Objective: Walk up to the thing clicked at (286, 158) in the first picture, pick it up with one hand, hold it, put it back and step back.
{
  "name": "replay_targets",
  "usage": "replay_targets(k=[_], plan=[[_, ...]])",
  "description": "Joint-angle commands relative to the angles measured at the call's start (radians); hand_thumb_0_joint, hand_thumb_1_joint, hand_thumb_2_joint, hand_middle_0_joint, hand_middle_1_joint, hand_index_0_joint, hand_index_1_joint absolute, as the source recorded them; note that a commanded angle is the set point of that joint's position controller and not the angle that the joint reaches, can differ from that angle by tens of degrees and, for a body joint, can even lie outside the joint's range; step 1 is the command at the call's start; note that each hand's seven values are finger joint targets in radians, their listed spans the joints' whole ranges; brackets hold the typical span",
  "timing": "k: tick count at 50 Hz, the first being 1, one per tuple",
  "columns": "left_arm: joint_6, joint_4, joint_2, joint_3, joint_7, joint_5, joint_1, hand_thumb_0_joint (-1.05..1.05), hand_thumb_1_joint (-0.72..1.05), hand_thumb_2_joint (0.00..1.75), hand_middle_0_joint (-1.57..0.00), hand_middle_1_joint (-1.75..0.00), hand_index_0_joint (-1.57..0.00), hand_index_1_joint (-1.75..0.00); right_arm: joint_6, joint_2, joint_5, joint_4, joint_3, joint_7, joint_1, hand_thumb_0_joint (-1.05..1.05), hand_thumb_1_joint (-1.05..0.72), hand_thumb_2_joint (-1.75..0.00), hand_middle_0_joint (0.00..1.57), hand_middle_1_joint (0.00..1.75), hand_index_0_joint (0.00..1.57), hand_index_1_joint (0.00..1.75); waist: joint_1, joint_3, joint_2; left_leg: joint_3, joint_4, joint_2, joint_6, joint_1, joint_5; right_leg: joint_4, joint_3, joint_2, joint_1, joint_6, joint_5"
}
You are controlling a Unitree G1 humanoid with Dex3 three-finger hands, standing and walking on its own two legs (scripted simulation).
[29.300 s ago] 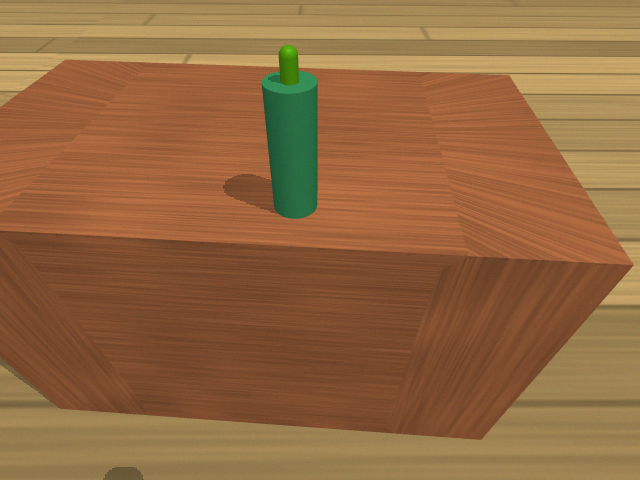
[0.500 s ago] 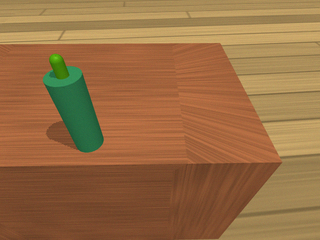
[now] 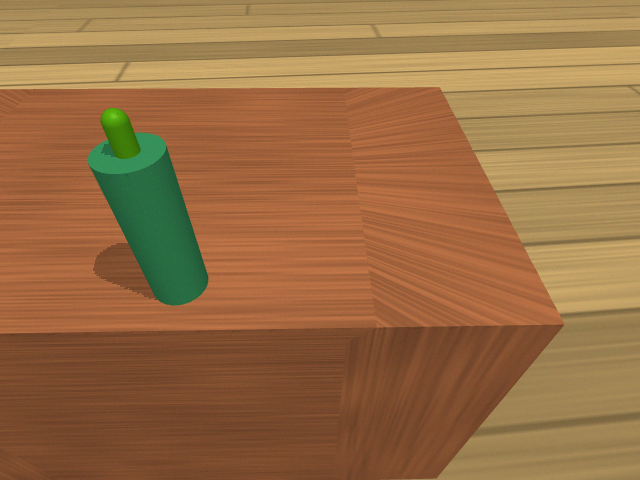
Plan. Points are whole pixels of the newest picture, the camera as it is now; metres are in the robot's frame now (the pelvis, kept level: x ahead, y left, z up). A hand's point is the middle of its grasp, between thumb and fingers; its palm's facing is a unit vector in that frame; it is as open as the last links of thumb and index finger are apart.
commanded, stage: stand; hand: left
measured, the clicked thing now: (153, 214) +0.41 +0.22 +0.16
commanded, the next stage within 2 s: step back in 0.54 s
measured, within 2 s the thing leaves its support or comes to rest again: neither
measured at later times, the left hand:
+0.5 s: hand out of the picture +0.07 +0.26 -0.16, palm faces -0.04 -0.94 -0.35, open 7.4 cm
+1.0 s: hand out of the picture +0.08 +0.30 -0.18, palm faces -0.05 -0.93 -0.36, open 7.4 cm
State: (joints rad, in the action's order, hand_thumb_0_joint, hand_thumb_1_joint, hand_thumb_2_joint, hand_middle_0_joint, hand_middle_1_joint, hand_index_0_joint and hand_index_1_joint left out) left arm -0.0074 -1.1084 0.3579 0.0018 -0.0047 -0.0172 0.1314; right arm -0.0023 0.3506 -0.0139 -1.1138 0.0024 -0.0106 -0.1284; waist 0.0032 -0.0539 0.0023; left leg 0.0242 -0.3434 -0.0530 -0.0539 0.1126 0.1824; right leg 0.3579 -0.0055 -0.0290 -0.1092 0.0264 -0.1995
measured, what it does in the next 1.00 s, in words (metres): lifts its right foot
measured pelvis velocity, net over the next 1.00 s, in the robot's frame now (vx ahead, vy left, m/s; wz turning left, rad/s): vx -0.07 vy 0.04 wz -0.01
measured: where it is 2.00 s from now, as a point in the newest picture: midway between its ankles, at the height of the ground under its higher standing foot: outside the picture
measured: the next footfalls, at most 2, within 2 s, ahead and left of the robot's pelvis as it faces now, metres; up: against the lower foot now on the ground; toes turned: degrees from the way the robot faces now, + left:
right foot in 1.22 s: -0.09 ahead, -0.09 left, +0.00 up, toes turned -1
left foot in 1.58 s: -0.18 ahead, +0.16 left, +0.00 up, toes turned -3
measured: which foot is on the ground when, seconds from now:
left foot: down 0.00-1.00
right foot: down 0.00-0.84, up 0.86-1.00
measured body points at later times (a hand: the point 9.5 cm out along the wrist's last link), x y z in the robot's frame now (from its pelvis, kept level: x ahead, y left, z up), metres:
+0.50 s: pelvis +0.00 +0.00 +0.00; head +0.01 +0.00 +0.45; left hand +0.07 +0.30 -0.13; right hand +0.07 -0.30 -0.13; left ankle +0.01 +0.15 -0.75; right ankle +0.00 -0.14 -0.75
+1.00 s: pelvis -0.07 +0.04 -0.02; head +0.01 +0.07 +0.42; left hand +0.08 +0.35 -0.16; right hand -0.02 -0.28 -0.13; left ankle -0.06 +0.14 -0.75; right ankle -0.08 -0.10 -0.68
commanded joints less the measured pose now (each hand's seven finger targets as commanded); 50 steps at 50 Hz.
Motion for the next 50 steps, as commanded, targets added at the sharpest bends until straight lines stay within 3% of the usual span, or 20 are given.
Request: replay_targets(k=[1,7,24,26,27,30,33,35,36,37,39,40,41,42,43,44,45,46,48,50], plan=[[-0.019,0.058,0.223,-0.047,0.012,0.007,-0.034,0.0,0.9,0.9,-0.2,-0.3,-0.2,-0.3,0.02,0.218,0.004,0.061,0.043,0.015,0.031,0.0,-0.9,-0.9,0.2,0.3,0.2,0.3,-0.001,0.049,-0.001,0.047,0.055,-0.072,0.062,-0.007,-0.101,-0.07,-0.061,-0.095,-0.017,-0.04,0.114],[-0.019,0.057,0.225,-0.047,0.013,0.006,-0.036,0.0,0.9,0.9,-0.2,-0.3,-0.2,-0.3,0.018,0.215,0.004,0.058,0.045,0.013,0.036,0.0,-0.9,-0.9,0.2,0.3,0.2,0.3,-0.001,0.037,-0.009,0.049,0.054,-0.067,0.059,0.001,-0.069,-0.083,-0.066,-0.095,-0.033,-0.043,0.069],[-0.018,0.061,0.219,-0.045,0.013,0.006,-0.028,0.0,0.9,0.9,-0.2,-0.3,-0.2,-0.3,0.019,0.22,0.003,0.057,0.045,0.015,0.035,0.0,-0.9,-0.9,0.2,0.3,0.2,0.3,-0.002,0.047,0.011,0.044,0.05,-0.071,0.061,-0.004,-0.102,-0.07,-0.065,-0.096,-0.02,-0.041,0.124],[-0.021,0.059,0.222,-0.046,0.014,0.006,-0.027,0.0,0.9,0.9,-0.2,-0.3,-0.2,-0.3,0.019,0.217,0.004,0.06,0.045,0.014,0.037,0.0,-0.9,-0.9,0.2,0.3,0.2,0.3,-0.002,0.071,0.007,0.044,0.042,-0.075,0.063,-0.019,-0.143,-0.062,-0.063,-0.1,-0.002,-0.041,0.163],[-0.005,0.082,0.28,-0.089,0.017,0.026,-0.049,0.0,0.9,0.9,-0.2,-0.3,-0.2,-0.3,0.003,0.275,0.019,0.076,0.067,0.011,0.066,0.0,-0.9,-0.9,0.2,0.3,0.2,0.3,-0.009,-0.043,0.005,0.054,-0.058,-0.06,0.096,0.064,-0.287,0.032,-0.071,-0.082,-0.08,-0.052,0.313],[0.007,0.113,0.264,-0.094,0.024,0.029,-0.027,0.0,0.9,0.9,-0.2,-0.3,-0.2,-0.3,-0.009,0.253,0.033,0.101,0.073,0.011,0.039,0.0,-0.9,-0.9,0.2,0.3,0.2,0.3,-0.003,0.042,-0.001,0.034,-0.143,-0.054,0.11,0.042,-0.345,0.075,-0.058,-0.09,-0.06,-0.092,0.37],[0.019,0.154,0.282,-0.105,0.021,0.023,-0.056,0.0,0.9,0.9,-0.2,-0.3,-0.2,-0.3,-0.024,0.245,0.031,0.132,0.082,0.01,0.028,0.0,-0.9,-0.9,0.2,0.3,0.2,0.3,0.005,0.108,-0.065,-0.008,-0.283,0.01,0.101,0.052,-0.186,0.051,-0.132,-0.161,-0.091,-0.154,0.348],[0.027,0.195,0.31,-0.113,0.022,0.009,-0.119,0.0,0.9,0.9,-0.2,-0.3,-0.2,-0.3,-0.039,0.233,0.026,0.143,0.09,0.007,-0.005,0.0,-0.9,-0.9,0.2,0.3,0.2,0.3,0.016,0.108,-0.166,-0.033,-0.45,0.083,0.092,0.071,0.123,0.027,-0.215,-0.259,-0.161,-0.23,0.339],[0.028,0.219,0.313,-0.116,0.022,-0.002,-0.138,0.0,0.9,0.9,-0.2,-0.3,-0.2,-0.3,-0.046,0.228,0.021,0.152,0.092,0.005,-0.028,0.0,-0.9,-0.9,0.2,0.3,0.2,0.3,0.018,0.099,-0.206,-0.015,-0.511,0.089,0.099,0.094,0.279,0.032,-0.243,-0.297,-0.192,-0.263,0.336],[0.03,0.232,0.316,-0.117,0.022,-0.009,-0.148,0.0,0.9,0.9,-0.2,-0.3,-0.2,-0.3,-0.049,0.227,0.021,0.157,0.093,0.001,-0.054,0.0,-0.9,-0.9,0.2,0.3,0.2,0.3,0.024,0.1,-0.219,0.004,-0.519,0.077,0.105,0.103,0.33,0.048,-0.237,-0.304,-0.209,-0.271,0.322],[0.038,0.268,0.307,-0.111,0.022,-0.008,-0.209,0.0,0.9,0.9,-0.2,-0.3,-0.2,-0.3,-0.045,0.235,0.022,0.16,0.105,-0.002,-0.116,0.0,-0.9,-0.9,0.2,0.3,0.2,0.3,0.065,0.096,-0.228,0.03,-0.445,0.045,0.119,0.06,0.229,0.133,-0.183,-0.265,-0.268,-0.22,0.288],[0.045,0.27,0.277,-0.104,0.023,-0.003,-0.204,0.0,0.9,0.9,-0.2,-0.3,-0.2,-0.3,-0.036,0.239,0.021,0.157,0.108,0.001,-0.12,0.0,-0.9,-0.9,0.2,0.3,0.2,0.3,0.063,0.093,-0.17,0.03,-0.306,0.024,0.121,0.077,0.036,0.231,-0.129,-0.187,-0.237,-0.176,0.233],[0.05,0.279,0.232,-0.094,0.025,0.009,-0.166,0.0,0.9,0.9,-0.2,-0.3,-0.2,-0.3,-0.026,0.293,0.012,0.178,0.118,0.007,-0.091,0.0,-0.9,-0.9,0.2,0.3,0.2,0.3,0.053,0.079,0.033,0.187,-0.109,-0.104,0.158,0.124,-0.251,0.414,-0.062,-0.029,-0.236,-0.104,0.105],[0.054,0.286,0.186,-0.087,0.034,0.016,-0.152,0.0,0.9,0.9,-0.2,-0.3,-0.2,-0.3,-0.018,0.353,-0.001,0.191,0.13,0.01,-0.073,0.0,-0.9,-0.9,0.2,0.3,0.2,0.3,0.044,0.053,0.191,0.388,-0.024,-0.219,0.194,0.052,-0.476,0.564,-0.063,0.137,-0.379,-0.067,-0.268],[0.067,0.275,0.196,-0.094,0.043,0.007,-0.1,0.0,0.9,0.9,-0.2,-0.3,-0.2,-0.3,-0.012,0.354,-0.017,0.204,0.132,0.015,-0.074,0.0,-0.9,-0.9,0.2,0.3,0.2,0.3,0.02,0.082,0.109,0.406,-0.048,-0.253,0.202,0.025,-0.54,0.66,-0.172,0.133,-0.388,-0.066,-0.413],[0.069,0.275,0.192,-0.091,0.047,0.009,-0.058,0.0,0.9,0.9,-0.2,-0.3,-0.2,-0.3,-0.008,0.36,-0.014,0.216,0.129,0.019,-0.049,0.0,-0.9,-0.9,0.2,0.3,0.2,0.3,0.007,0.09,0.118,0.375,-0.077,-0.273,0.237,0.012,-0.652,0.729,-0.177,0.138,-0.397,-0.065,-0.437],[0.068,0.267,0.192,-0.091,0.052,0.009,-0.061,0.0,0.9,0.9,-0.2,-0.3,-0.2,-0.3,-0.009,0.367,-0.015,0.233,0.134,0.025,-0.022,0.0,-0.9,-0.9,0.2,0.3,0.2,0.3,0.012,0.104,0.162,0.394,-0.071,-0.278,0.237,0.018,-0.603,0.775,-0.213,0.144,-0.408,-0.068,-0.426],[0.065,0.255,0.209,-0.097,0.056,0.01,-0.052,0.0,0.9,0.9,-0.2,-0.3,-0.2,-0.3,-0.009,0.347,-0.014,0.249,0.132,0.032,0.021,0.0,-0.9,-0.9,0.2,0.3,0.2,0.3,-0.001,0.097,0.185,0.353,-0.084,-0.273,0.273,0.028,-0.541,0.809,-0.222,0.13,-0.403,-0.067,-0.388],[0.064,0.247,0.226,-0.102,0.047,0.02,-0.015,0.0,0.9,0.9,-0.2,-0.3,-0.2,-0.3,-0.004,0.298,-0.022,0.276,0.119,0.041,0.053,0.0,-0.9,-0.9,0.2,0.3,0.2,0.3,-0.027,0.101,0.182,0.242,-0.138,-0.212,0.277,-0.013,-0.552,0.849,-0.205,0.116,-0.414,-0.049,-0.308],[0.059,0.269,0.224,-0.106,0.041,0.008,-0.009,0.0,0.9,0.9,-0.2,-0.3,-0.2,-0.3,-0.004,0.272,-0.019,0.286,0.114,0.047,0.021,0.0,-0.9,-0.9,0.2,0.3,0.2,0.3,-0.015,0.109,0.147,0.207,-0.152,-0.189,0.28,-0.067,-0.546,0.827,-0.183,0.125,-0.424,-0.032,-0.305]])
